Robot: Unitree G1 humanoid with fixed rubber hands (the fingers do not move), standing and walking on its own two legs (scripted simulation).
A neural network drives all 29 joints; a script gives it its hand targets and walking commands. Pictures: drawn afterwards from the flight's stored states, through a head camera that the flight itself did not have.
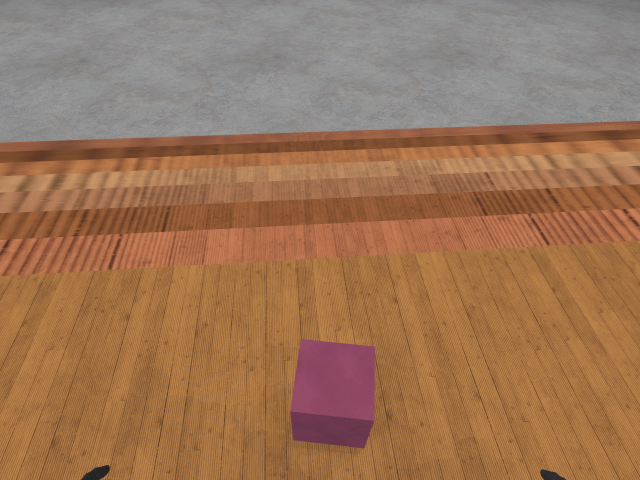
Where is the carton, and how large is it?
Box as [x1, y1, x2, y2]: [290, 339, 374, 447]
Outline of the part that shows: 301,339 290,409 293,439 363,447 373,422 374,346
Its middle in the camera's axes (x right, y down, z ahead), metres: +0.04 +0.44 +1.13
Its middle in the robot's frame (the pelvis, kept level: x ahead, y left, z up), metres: +0.48 -0.04 -0.66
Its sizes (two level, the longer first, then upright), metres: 0.210 0.200 0.250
